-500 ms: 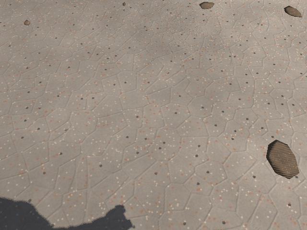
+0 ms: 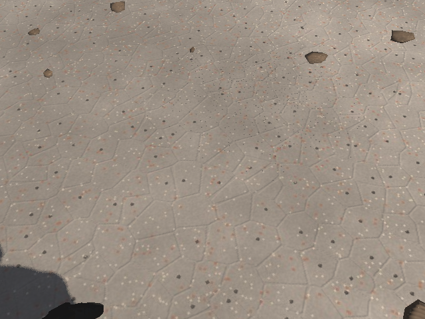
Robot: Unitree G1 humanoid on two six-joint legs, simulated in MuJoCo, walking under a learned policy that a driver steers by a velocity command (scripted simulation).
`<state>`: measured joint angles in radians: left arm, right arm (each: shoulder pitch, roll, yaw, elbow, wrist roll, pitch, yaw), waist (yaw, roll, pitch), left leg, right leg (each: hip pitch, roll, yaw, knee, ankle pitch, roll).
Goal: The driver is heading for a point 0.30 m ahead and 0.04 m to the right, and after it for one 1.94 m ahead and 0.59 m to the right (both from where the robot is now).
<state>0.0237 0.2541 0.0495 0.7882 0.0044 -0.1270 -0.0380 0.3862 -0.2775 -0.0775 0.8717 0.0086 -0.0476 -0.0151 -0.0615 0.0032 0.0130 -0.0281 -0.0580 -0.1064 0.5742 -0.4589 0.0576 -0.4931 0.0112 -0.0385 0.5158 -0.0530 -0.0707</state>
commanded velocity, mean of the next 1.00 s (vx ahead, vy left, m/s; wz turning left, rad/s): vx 0.17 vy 0.00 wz -0.35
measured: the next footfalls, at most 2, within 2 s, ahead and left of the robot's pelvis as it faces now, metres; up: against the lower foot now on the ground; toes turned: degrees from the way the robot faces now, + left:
left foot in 0.42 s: +0.38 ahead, +0.10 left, +0.00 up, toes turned -10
right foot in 0.84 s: +0.24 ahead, -0.14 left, +0.00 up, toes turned -25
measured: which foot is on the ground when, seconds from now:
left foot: down 0.00-0.00, up 0.02-0.40, down 0.42-0.84, up 0.86-1.00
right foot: down 0.00-0.44, up 0.46-0.82, down 0.84-1.00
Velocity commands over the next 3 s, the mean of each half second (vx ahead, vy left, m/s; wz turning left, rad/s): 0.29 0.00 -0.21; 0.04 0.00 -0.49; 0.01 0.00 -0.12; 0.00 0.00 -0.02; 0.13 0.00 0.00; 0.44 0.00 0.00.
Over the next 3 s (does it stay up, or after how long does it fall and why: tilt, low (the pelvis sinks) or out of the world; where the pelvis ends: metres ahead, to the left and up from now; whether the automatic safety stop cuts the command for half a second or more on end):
stays up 0.54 -0.12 0.01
